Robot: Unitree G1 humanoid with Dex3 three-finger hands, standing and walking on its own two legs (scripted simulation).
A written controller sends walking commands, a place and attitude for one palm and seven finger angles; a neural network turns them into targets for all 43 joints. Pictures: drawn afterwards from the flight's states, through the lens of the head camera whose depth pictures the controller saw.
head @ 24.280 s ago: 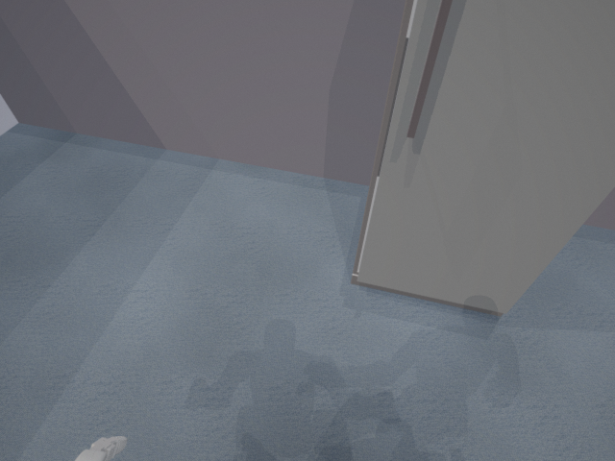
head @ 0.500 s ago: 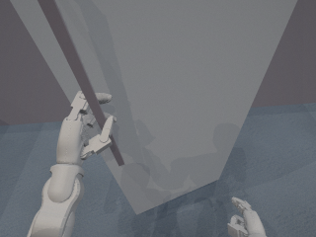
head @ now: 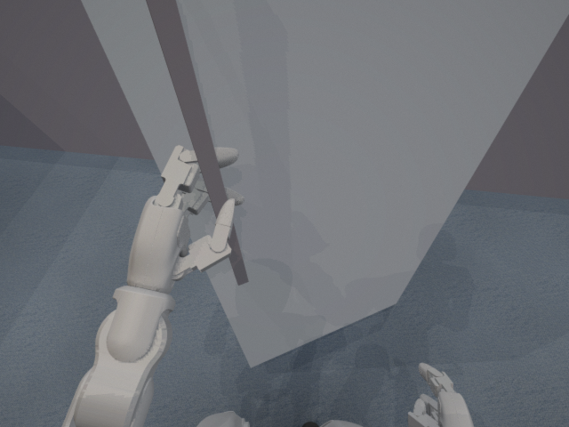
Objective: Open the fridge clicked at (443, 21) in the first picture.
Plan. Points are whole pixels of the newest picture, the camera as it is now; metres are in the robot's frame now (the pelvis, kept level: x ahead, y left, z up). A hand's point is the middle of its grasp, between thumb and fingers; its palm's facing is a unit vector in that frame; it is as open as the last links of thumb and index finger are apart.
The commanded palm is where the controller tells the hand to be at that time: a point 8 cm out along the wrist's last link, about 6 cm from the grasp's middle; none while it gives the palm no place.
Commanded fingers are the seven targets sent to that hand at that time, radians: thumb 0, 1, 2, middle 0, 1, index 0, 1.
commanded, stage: walk backward, drawing the door open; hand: left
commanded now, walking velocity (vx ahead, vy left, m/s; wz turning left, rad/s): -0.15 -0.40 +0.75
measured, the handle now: (206, 160) +0.34 +0.07 +0.23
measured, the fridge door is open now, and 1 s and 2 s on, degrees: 31 54 55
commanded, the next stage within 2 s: stop walking and hold the door back in 0.96 s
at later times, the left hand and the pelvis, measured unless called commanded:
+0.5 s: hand (275, 276) +0.24 +0.00 +0.17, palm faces +0.41 -0.87 -0.28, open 7.6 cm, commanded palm +0.19 +0.04 +0.18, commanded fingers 0.00 0.90 0.90 -0.45 -1.40 -0.45 -1.40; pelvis +0.01 -0.23 +0.00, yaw +27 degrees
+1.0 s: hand (394, 357) +0.16 -0.10 +0.17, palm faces +0.83 -0.46 -0.32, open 7.8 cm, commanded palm +0.10 -0.10 +0.18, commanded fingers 0.00 0.90 0.90 -0.45 -1.40 -0.45 -1.40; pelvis +0.10 -0.43 -0.01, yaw +47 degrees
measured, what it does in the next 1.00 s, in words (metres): steps to the right, turning left: left foot, then right foot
